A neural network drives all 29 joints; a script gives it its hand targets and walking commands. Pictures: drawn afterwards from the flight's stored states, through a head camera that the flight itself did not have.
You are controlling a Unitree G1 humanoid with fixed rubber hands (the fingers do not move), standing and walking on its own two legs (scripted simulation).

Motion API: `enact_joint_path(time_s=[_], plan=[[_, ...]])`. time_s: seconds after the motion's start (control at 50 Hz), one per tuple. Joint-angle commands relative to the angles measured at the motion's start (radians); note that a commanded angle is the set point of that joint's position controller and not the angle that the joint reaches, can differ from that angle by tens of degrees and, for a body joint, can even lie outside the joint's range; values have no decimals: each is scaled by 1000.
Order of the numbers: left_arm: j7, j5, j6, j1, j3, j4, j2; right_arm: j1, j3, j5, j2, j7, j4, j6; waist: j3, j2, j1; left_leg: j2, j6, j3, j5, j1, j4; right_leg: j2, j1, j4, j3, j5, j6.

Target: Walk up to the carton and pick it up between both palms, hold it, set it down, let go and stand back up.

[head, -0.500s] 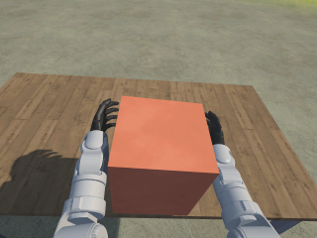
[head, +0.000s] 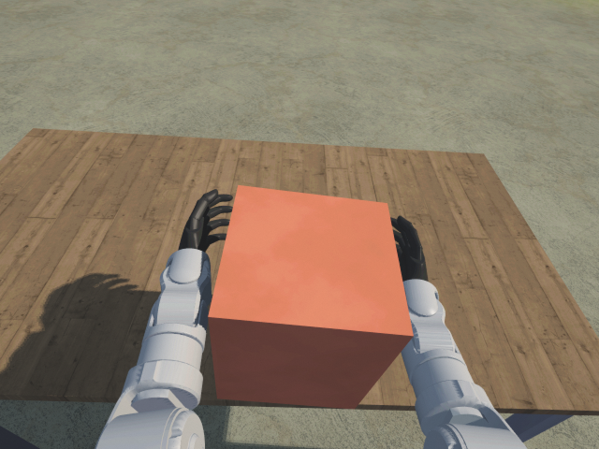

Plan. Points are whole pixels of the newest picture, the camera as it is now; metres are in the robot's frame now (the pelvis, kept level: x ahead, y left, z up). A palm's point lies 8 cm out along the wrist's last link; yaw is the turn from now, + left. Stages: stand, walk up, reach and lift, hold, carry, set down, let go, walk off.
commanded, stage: set down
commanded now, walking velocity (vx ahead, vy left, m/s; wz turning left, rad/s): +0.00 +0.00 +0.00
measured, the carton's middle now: (299, 303) +0.33 -0.02 +0.02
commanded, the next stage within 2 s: none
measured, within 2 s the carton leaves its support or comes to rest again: rests again in 0.30 s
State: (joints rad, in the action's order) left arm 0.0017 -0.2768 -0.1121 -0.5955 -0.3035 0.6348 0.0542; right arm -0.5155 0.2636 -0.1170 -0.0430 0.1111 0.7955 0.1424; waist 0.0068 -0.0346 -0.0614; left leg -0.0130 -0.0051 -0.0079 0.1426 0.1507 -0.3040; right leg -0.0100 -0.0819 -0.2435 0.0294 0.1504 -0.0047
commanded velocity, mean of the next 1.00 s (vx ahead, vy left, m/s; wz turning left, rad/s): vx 0.00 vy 0.00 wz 0.00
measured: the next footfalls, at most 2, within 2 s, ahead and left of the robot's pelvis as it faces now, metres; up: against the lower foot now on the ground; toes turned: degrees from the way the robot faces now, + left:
none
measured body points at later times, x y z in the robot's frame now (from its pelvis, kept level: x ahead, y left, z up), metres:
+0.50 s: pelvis +0.01 +0.00 +0.00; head +0.01 +0.02 +0.45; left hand +0.40 +0.13 +0.07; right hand +0.36 -0.18 +0.06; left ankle +0.01 +0.12 -0.75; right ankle -0.01 -0.11 -0.75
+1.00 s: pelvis +0.00 +0.00 +0.00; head +0.02 +0.02 +0.45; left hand +0.40 +0.14 +0.06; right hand +0.37 -0.17 +0.05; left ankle +0.01 +0.12 -0.75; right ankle -0.01 -0.11 -0.75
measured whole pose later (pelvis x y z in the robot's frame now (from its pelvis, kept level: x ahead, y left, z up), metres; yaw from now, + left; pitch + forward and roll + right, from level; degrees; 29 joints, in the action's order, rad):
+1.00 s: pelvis +0.00 +0.00 +0.00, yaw +0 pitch +0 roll -1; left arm 0.02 -0.33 0.08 -0.59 -0.38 0.80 0.05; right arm -0.54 0.42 -0.27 -0.09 0.07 0.91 0.29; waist 0.01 -0.03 -0.05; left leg -0.02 0.00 0.01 0.15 0.16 -0.31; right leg -0.01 -0.09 -0.23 0.04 0.15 0.00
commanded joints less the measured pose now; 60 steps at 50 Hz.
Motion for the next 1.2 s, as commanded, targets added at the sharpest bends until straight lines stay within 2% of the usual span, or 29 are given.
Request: enact_joint_path(time_s=[0.0, 0.04, 0.06, 0.14, 0.18, 0.2, 0.24, 0.26, 0.3, 0.36, 0.38, 0.42, 0.46, 0.54, 0.58, 0.62, 0.64, 0.66, 0.72, 0.76, 0.78, 0.86, 0.9, 0.92, 1.02, 1.04, 1.08, 1.12, 1.18], plan=[[118, -9, 40, -475, 326, -38, 542, -567, -308, -35, -496, -105, -146, 63, -370, 44, -5, 24, -31, 61, -207, -167, 14, -12, 116, -22, 61, -359, 57], [114, 11, 49, -502, 349, -56, 543, -605, -323, -26, -504, -105, -174, 80, -434, 40, 7, 18, -35, 60, -229, -177, -2, -16, 123, -28, 63, -372, 53], [108, 12, 53, -500, 360, -66, 560, -592, -330, -31, -512, -106, -182, 82, -441, 59, -6, 24, -41, 63, -252, -196, -4, -17, 110, -27, 68, -384, 47], [100, 14, 80, -497, 348, -47, 553, -591, -342, -32, -522, -113, -199, 94, -455, 18, 13, 18, -31, 56, -269, -191, -11, -19, 101, -29, 63, -384, 54], [93, 7, 94, -496, 364, -64, 559, -576, -340, -34, -514, -111, -189, 106, -463, 38, 14, 18, -45, 60, -304, -196, -25, -26, 112, -36, 65, -430, 50], [97, -3, 88, -458, 350, -31, 567, -560, -333, -39, -506, -110, -169, 106, -435, 38, -5, 16, -44, 58, -310, -202, -24, -25, 112, -34, 66, -430, 49], [107, -7, 86, -438, 336, -37, 548, -550, -332, -35, -503, -104, -166, 109, -417, 30, 9, 20, -35, 56, -285, -189, -16, -21, 117, -28, 64, -416, 51], [109, 0, 88, -457, 346, -50, 549, -539, -324, -41, -506, -101, -153, 106, -411, 40, -5, 23, -35, 60, -258, -182, -6, -18, 123, -24, 57, -414, 48], [113, -12, 92, -435, 336, -52, 550, -509, -318, -51, -506, -100, -142, 112, -409, 64, 3, 22, -41, 59, -272, -170, -8, -11, 139, -37, 59, -439, 47], [98, 20, 140, -484, 364, -63, 560, -540, -342, -57, -529, -103, -188, 143, -505, 29, -10, 21, -44, 59, -314, -183, -32, -21, 119, -43, 61, -471, 52], [97, 0, 147, -488, 345, -26, 541, -524, -314, -73, -528, -104, -124, 136, -458, 37, 8, 16, -43, 61, -282, -176, -22, -17, 110, -36, 56, -442, 47], [102, -26, 152, -421, 314, -15, 541, -447, -303, -82, -528, -107, -80, 132, -390, 34, -3, 15, -37, 60, -266, -177, 1, -15, 125, -29, 58, -421, 50], [105, -33, 151, -423, 320, -5, 555, -458, -289, -82, -522, -107, -74, 137, -373, 77, 3, 9, -48, 64, -263, -200, 1, -16, 99, -14, 62, -365, 37], [107, -21, 159, -473, 287, 36, 535, -508, -237, -106, -521, -116, -67, 144, -329, 53, 11, 7, -33, 67, -167, -147, 21, -9, 47, 0, 66, -230, 31], [102, -46, 170, -420, 277, 47, 550, -457, -247, -113, -537, -122, -47, 156, -333, 55, 12, 8, -33, 69, -210, -172, 20, -7, 63, -2, 57, -295, 39], [105, -47, 184, -447, 260, 62, 529, -472, -210, -145, -523, -119, -25, 155, -320, 46, 12, 8, -34, 75, -175, -151, 24, -11, 61, 5, 63, -245, 35], [105, -44, 193, -464, 270, 53, 542, -463, -190, -154, -520, -119, -28, 160, -356, 59, -6, 2, -40, 72, -187, -170, 18, -12, 44, 5, 66, -253, 29], [104, -49, 201, -456, 264, 68, 532, -473, -185, -164, -523, -121, -33, 168, -372, 61, 7, 4, -35, 76, -195, -173, 14, -10, 48, 7, 65, -248, 33], [99, -47, 227, -445, 260, 74, 541, -448, -176, -182, -524, -121, 4, 186, -365, 63, 0, -3, -48, 74, -271, -187, -5, -16, 47, -3, 74, -309, 35], [103, -71, 222, -415, 242, 136, 535, -414, -138, -198, -508, -122, 53, 179, -281, 83, -17, -2, -60, 78, -237, -182, 0, -18, 33, 11, 74, -258, 26], [104, -62, 225, -425, 240, 131, 549, -432, -129, -194, -505, -125, 49, 186, -295, 88, -6, -3, -59, 74, -243, -186, -1, -20, 23, 16, 75, -251, 24], [100, -79, 242, -367, 235, 131, 537, -389, -144, -193, -512, -129, 71, 201, -319, 61, -20, -4, -59, 67, -346, -221, -30, -28, 22, 0, 80, -329, 22], [101, -88, 255, -412, 221, 136, 528, -419, -132, -213, -520, -126, 67, 207, -297, 64, -6, -2, -54, 70, -249, -170, -4, -19, 35, 7, 70, -263, 23], [100, -77, 257, -435, 229, 149, 543, -433, -114, -223, -516, -128, 83, 205, -300, 78, -16, 1, -52, 71, -206, -154, 10, -16, 16, 13, 71, -225, 20], [104, -94, 270, -400, 177, 156, 506, -378, -107, -225, -532, -129, 97, 203, -270, 40, 4, 1, -35, 79, -187, -127, 21, -20, 44, 10, 60, -226, 32], [102, -94, 276, -402, 188, 149, 515, -377, -97, -238, -524, -129, 104, 207, -291, 47, -18, -2, -40, 74, -194, -126, 19, -17, 45, 5, 66, -240, 29], [101, -112, 280, -368, 187, 169, 524, -373, -97, -242, -527, -129, 97, 219, -263, 70, -9, 0, -47, 79, -235, -154, 6, -15, 42, 8, 70, -266, 31], [108, -116, 275, -363, 162, 209, 504, -384, -94, -244, -521, -126, 103, 213, -215, 56, 10, 2, -42, 81, -203, -125, 15, -14, 43, 15, 68, -230, 32], [101, -113, 290, -348, 166, 164, 487, -333, -102, -237, -520, -130, 113, 219, -267, 45, -1, -2, -36, 79, -217, -127, 19, -12, 32, 1, 63, -250, 31]])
